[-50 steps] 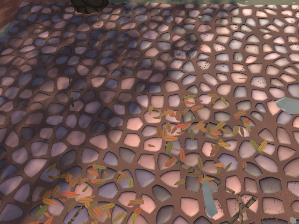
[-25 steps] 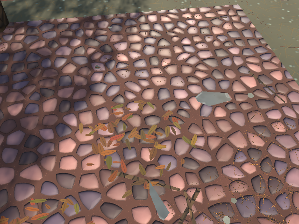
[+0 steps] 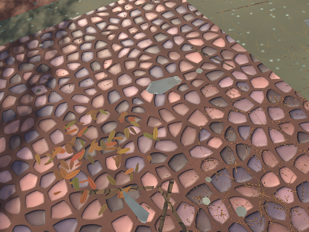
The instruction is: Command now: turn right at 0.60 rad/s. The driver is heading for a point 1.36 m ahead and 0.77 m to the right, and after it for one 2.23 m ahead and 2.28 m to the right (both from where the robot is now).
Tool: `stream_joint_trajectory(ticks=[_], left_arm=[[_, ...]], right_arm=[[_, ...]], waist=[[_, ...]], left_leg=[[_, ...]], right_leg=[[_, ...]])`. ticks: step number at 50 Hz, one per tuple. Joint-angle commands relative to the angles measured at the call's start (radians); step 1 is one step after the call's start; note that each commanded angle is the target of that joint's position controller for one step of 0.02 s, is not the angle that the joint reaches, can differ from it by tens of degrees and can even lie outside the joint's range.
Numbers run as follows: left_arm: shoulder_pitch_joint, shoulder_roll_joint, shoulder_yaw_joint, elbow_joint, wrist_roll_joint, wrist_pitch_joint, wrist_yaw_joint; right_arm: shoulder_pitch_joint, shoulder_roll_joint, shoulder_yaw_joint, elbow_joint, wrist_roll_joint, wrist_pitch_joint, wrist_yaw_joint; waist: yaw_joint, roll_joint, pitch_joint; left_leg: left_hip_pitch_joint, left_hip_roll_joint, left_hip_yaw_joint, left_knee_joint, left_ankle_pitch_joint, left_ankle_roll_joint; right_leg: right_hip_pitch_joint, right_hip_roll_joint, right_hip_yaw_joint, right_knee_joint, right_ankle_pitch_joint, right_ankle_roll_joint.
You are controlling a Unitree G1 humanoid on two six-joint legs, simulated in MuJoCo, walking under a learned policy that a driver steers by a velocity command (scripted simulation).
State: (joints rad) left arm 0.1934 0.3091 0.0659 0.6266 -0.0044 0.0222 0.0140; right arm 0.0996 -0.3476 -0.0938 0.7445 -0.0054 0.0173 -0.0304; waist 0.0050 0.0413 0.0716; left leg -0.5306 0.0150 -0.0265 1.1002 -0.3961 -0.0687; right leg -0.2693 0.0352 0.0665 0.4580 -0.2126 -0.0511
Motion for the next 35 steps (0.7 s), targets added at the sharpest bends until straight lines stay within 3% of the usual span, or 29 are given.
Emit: stream_joint_trajectory(ticks=[1,6,10,12,14,15,16,17,18,19,20,21,24,28,31,33,35], left_arm=[[-0.034,0.166,0.043,-0.076,-0.001,-0.015,0.016],[-0.025,0.193,0.053,-0.076,-0.002,-0.003,0.018],[-0.044,0.196,0.055,-0.083,-0.005,0.006,0.007],[-0.059,0.193,0.055,-0.086,-0.011,0.011,0.005],[-0.093,0.183,0.051,-0.094,-0.025,0.018,0.009],[-0.080,0.160,0.045,-0.094,-0.026,0.019,0.013],[-0.012,0.101,0.030,-0.087,-0.010,0.018,0.011],[-0.022,0.148,0.047,-0.110,-0.019,0.011,0.015],[0.020,0.221,0.071,-0.086,-0.005,0.007,0.017],[0.026,0.236,0.082,-0.061,-0.014,0.011,0.014],[0.041,0.207,0.081,-0.038,-0.017,0.023,0.017],[0.034,0.183,0.075,-0.039,-0.016,0.031,0.017],[-0.032,0.122,0.053,-0.072,-0.028,0.031,0.007],[-0.074,0.093,0.033,-0.104,-0.016,0.028,-0.008],[-0.064,0.095,0.028,-0.109,-0.021,0.029,-0.021],[-0.042,0.105,0.032,-0.108,-0.023,0.026,-0.031],[0.067,0.101,0.039,-0.058,-0.024,0.017,-0.037]], right_arm=[[-0.004,-0.067,-0.016,-0.069,0.004,-0.014,-0.002],[-0.039,-0.054,-0.007,-0.090,0.006,-0.021,0.006],[-0.029,-0.063,-0.010,-0.099,0.014,-0.036,0.019],[-0.009,-0.064,-0.012,-0.101,0.016,-0.046,0.027],[0.049,-0.062,-0.017,-0.086,0.015,-0.054,0.033],[0.076,-0.090,-0.026,-0.080,0.007,-0.056,0.030],[0.074,-0.153,-0.037,-0.095,-0.009,-0.049,0.022],[0.064,-0.186,-0.040,-0.090,-0.039,-0.045,0.025],[0.031,-0.133,-0.026,-0.113,-0.028,-0.048,0.023],[-0.009,-0.085,-0.012,-0.122,-0.020,-0.047,0.016],[-0.033,-0.071,-0.007,-0.130,-0.010,-0.043,0.011],[-0.037,-0.064,-0.004,-0.130,0.002,-0.040,0.005],[0.020,-0.077,-0.005,-0.120,-0.008,-0.024,-0.010],[0.041,-0.124,-0.024,-0.113,-0.004,-0.008,-0.007],[0.054,-0.153,-0.035,-0.106,0.016,-0.008,0.009],[0.053,-0.162,-0.037,-0.100,0.031,-0.019,0.019],[0.030,-0.139,-0.029,-0.093,0.046,-0.028,0.026]], waist=[[-0.009,-0.167,-0.151],[0.016,-0.188,-0.132],[0.019,-0.199,-0.137],[0.011,-0.205,-0.150],[-0.032,-0.197,-0.162],[-0.034,-0.159,-0.175],[0.011,0.059,-0.205],[0.021,0.255,-0.133],[0.025,0.157,-0.128],[0.035,0.104,-0.111],[0.041,0.077,-0.097],[0.026,0.082,-0.081],[-0.019,0.112,-0.088],[-0.050,0.126,-0.131],[-0.061,0.137,-0.131],[-0.044,0.142,-0.102],[0.022,0.104,-0.101]], left_leg=[[-0.051,-0.005,-0.039,-0.067,0.062,-0.016],[0.015,-0.029,-0.062,-0.281,0.050,-0.024],[0.101,-0.054,-0.069,-0.394,0.017,-0.008],[0.146,-0.061,-0.069,-0.479,0.025,0.005],[0.264,-0.059,-0.051,-0.681,0.171,0.028],[0.371,0.011,-0.088,-0.753,0.293,0.056],[0.485,0.221,-0.274,-0.778,0.459,0.136],[0.435,0.366,-0.489,-0.802,0.597,0.316],[0.408,0.399,-0.460,-0.798,0.582,0.365],[0.387,0.334,-0.352,-0.783,0.541,0.324],[0.390,0.269,-0.262,-0.775,0.476,0.280],[0.405,0.250,-0.220,-0.771,0.484,0.273],[0.464,0.223,-0.120,-0.778,0.546,0.287],[0.515,0.268,-0.072,-0.770,0.589,0.303],[0.436,0.276,-0.047,-0.832,0.241,0.288],[0.385,0.288,-0.048,-0.845,0.066,0.268],[0.288,0.264,0.010,-0.766,-0.014,0.223]], right_leg=[[0.164,-0.220,0.247,-0.121,0.352,-0.179],[0.133,-0.210,0.334,-0.102,0.207,-0.182],[0.108,-0.199,0.420,-0.069,0.247,-0.180],[0.124,-0.189,0.461,-0.040,0.302,-0.169],[0.099,-0.147,0.462,0.006,0.290,-0.125],[0.033,-0.106,0.430,0.054,0.171,-0.076],[-0.084,0.006,0.283,0.262,-0.159,-0.012],[-0.276,0.120,0.123,0.451,-0.463,0.045],[-0.293,0.042,0.124,0.648,-0.437,0.085],[-0.294,0.026,0.110,0.716,-0.367,0.102],[-0.304,0.017,0.094,0.749,-0.310,0.123],[-0.338,0.010,0.084,0.776,-0.260,0.141],[-0.352,-0.015,0.009,0.679,-0.208,0.166],[-0.271,-0.067,-0.040,0.474,-0.220,0.166],[-0.155,-0.068,-0.104,0.330,-0.204,0.126],[-0.088,-0.063,-0.126,0.222,-0.183,0.081],[0.093,-0.030,-0.171,0.045,-0.086,0.028]])
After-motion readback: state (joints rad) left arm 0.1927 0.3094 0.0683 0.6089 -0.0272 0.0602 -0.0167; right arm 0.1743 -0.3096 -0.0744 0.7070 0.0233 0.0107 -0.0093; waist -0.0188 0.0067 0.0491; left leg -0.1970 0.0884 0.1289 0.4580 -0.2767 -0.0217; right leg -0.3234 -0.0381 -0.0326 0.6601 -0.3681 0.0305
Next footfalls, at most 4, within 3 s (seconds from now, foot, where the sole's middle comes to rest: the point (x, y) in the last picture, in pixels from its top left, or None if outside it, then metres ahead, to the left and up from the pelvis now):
0.30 left None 0.09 0.13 -0.78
0.74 right None -0.02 -0.12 -0.78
1.20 left None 0.39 -0.14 -0.78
1.70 right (304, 224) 0.45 -0.51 -0.78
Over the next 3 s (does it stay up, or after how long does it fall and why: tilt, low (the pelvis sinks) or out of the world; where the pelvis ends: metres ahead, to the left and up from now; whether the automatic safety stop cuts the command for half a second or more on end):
stays up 0.98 -0.56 -0.01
